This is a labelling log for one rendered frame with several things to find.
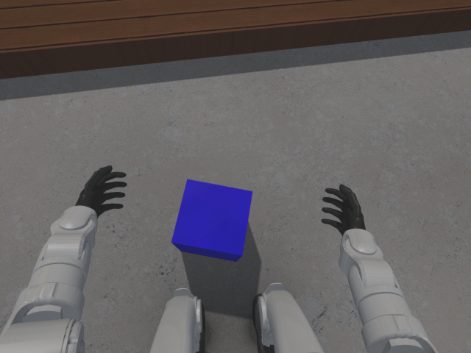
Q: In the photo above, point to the left robot forearm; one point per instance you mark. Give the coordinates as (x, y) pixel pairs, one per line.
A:
(57, 282)

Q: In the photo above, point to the carton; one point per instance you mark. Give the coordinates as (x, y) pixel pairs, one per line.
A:
(212, 220)

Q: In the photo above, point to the robot left thigh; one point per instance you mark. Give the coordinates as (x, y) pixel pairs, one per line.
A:
(181, 321)

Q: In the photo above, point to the right robot forearm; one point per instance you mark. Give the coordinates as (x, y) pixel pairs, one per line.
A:
(388, 325)

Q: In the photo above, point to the right robot hand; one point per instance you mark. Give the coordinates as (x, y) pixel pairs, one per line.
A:
(351, 216)

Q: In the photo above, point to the robot left upper arm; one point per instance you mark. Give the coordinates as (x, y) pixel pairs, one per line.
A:
(52, 336)

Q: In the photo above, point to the left robot hand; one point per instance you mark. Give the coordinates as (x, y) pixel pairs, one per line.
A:
(93, 195)

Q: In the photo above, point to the robot right shin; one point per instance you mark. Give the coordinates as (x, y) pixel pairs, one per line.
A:
(267, 336)

